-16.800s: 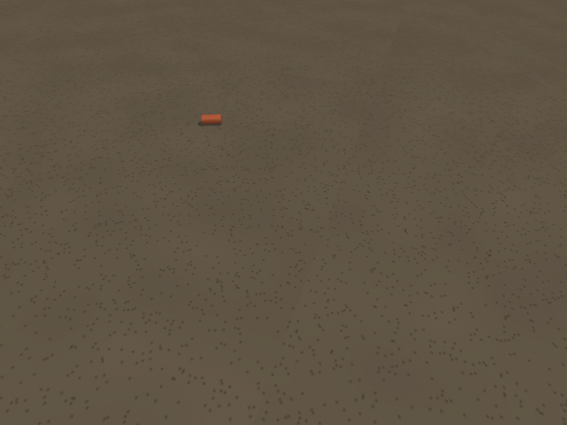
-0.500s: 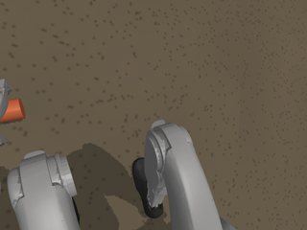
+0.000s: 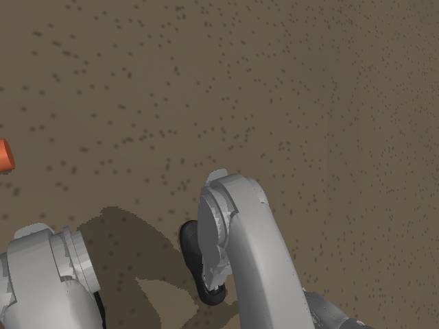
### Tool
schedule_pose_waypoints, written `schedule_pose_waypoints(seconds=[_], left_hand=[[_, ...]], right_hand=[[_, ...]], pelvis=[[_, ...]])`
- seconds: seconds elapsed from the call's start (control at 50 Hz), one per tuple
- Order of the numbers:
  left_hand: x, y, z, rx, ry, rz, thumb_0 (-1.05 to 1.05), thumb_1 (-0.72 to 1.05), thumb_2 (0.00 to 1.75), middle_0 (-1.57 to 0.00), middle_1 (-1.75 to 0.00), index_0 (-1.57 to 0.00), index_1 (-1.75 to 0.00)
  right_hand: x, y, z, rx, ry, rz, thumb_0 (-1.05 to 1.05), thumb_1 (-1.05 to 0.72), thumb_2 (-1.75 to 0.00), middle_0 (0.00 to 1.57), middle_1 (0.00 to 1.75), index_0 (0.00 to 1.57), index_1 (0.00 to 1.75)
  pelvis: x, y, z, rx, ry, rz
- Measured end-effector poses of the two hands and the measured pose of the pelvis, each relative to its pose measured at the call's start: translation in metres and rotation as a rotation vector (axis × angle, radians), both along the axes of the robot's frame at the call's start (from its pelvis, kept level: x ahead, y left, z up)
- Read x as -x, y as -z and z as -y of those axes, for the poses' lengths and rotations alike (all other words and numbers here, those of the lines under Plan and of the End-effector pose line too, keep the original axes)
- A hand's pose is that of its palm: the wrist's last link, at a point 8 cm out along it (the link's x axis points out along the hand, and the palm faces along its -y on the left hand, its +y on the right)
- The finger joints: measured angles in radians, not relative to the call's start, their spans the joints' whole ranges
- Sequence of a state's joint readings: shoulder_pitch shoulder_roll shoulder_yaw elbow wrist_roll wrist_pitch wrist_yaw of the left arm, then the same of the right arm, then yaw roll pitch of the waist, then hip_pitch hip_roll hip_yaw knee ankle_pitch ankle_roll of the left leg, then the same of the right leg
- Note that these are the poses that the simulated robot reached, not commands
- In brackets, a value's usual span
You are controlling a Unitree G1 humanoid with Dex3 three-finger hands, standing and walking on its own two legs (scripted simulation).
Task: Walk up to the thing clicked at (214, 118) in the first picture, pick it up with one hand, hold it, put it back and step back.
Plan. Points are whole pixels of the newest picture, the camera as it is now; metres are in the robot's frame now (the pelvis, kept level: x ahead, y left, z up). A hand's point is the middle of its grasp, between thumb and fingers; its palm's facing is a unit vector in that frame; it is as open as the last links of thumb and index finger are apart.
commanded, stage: rest palm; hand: left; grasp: from above
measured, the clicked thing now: out of the picture +0.43 +0.28 -0.27
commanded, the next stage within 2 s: close in 0.62 s
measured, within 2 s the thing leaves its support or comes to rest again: neither
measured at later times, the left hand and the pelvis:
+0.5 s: hand out of the picture +0.42 +0.28 -0.24, palm faces -0.35 -0.04 -0.94, open 14.1 cm; pelvis -0.01 +0.00 +0.01, yaw -1 degrees
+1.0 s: hand out of the picture +0.40 +0.25 -0.25, palm faces -0.46 -0.10 -0.88, open 13.5 cm; pelvis -0.01 +0.00 +0.01, yaw -1 degrees
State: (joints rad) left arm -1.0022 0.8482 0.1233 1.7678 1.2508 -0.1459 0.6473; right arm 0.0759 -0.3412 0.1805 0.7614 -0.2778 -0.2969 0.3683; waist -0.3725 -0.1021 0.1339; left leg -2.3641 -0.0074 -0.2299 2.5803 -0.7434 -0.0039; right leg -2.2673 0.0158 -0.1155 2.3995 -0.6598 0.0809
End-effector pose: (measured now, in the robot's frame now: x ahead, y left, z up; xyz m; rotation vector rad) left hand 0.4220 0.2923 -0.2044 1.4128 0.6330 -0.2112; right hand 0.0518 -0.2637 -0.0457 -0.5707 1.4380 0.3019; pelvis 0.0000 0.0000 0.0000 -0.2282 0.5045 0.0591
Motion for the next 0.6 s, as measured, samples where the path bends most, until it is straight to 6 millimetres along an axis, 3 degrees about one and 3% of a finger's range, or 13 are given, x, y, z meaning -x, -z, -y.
schedule_pose_waypoints(seconds=[0.12,0.32,0.38,0.48,0.6], left_hand=[[0.002,-0.006,-0.001,0.038,0.084,-0.019,0.00,-0.51,0.97,-0.06,-1.04,-0.07,-1.02],[0.007,-0.012,0.034,0.084,0.270,0.090,-0.01,-0.51,1.01,-0.08,-1.01,-0.07,-1.02],[0.008,-0.014,0.034,0.033,0.306,0.128,0.00,-0.50,1.01,-0.09,-0.99,-0.08,-1.01],[0.001,-0.022,0.019,-0.066,0.191,0.190,0.00,-0.49,0.99,-0.09,-0.98,-0.08,-0.99],[-0.008,-0.012,0.003,-0.032,-0.014,0.072,0.00,-0.49,0.98,-0.08,-0.98,-0.07,-0.99]], right_hand=[[0.006,0.008,-0.011,-0.035,-0.007,-0.046,0.00,-0.92,-0.91,0.19,0.30,0.20,0.30],[-0.003,0.004,-0.017,-0.013,-0.039,0.016,0.00,-0.91,-0.91,0.20,0.30,0.20,0.30],[-0.004,-0.002,-0.013,0.003,-0.039,0.031,0.00,-0.91,-0.91,0.19,0.30,0.20,0.29],[-0.005,-0.013,-0.007,0.001,-0.045,0.034,0.00,-0.91,-0.91,0.19,0.30,0.20,0.29],[0.000,-0.021,0.001,0.020,-0.018,0.034,0.00,-0.91,-0.91,0.19,0.30,0.20,0.29]], pelvis=[[-0.002,-0.003,0.001,0.000,-0.001,0.014],[0.003,-0.005,0.000,0.012,0.014,0.047],[0.005,-0.006,0.000,0.013,0.016,0.051],[0.007,-0.010,0.000,0.012,0.014,0.033],[0.005,-0.009,-0.003,0.020,0.011,-0.001]])
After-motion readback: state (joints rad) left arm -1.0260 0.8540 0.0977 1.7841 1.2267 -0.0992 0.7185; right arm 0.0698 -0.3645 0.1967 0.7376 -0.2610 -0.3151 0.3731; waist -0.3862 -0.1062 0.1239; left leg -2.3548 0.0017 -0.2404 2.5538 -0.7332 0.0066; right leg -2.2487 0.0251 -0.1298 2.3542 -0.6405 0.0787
